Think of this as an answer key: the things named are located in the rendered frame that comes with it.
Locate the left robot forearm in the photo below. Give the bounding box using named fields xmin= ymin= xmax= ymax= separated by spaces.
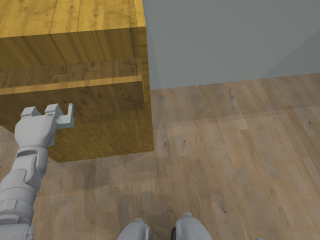
xmin=0 ymin=146 xmax=49 ymax=226

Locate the left robot upper arm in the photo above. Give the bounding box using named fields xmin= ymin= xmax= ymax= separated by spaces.
xmin=0 ymin=223 xmax=35 ymax=240

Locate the robot left thigh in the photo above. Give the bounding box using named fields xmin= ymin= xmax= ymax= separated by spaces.
xmin=116 ymin=222 xmax=151 ymax=240

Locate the cabinet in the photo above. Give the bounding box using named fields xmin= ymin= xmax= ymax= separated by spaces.
xmin=0 ymin=0 xmax=154 ymax=163

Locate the drawer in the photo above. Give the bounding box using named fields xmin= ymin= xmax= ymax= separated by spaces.
xmin=0 ymin=57 xmax=145 ymax=126

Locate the handle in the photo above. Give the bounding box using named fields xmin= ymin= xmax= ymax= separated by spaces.
xmin=56 ymin=103 xmax=75 ymax=129

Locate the left robot hand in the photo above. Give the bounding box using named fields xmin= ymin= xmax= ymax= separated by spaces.
xmin=14 ymin=103 xmax=64 ymax=149

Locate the robot left shin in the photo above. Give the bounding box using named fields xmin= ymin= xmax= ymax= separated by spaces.
xmin=134 ymin=218 xmax=144 ymax=223

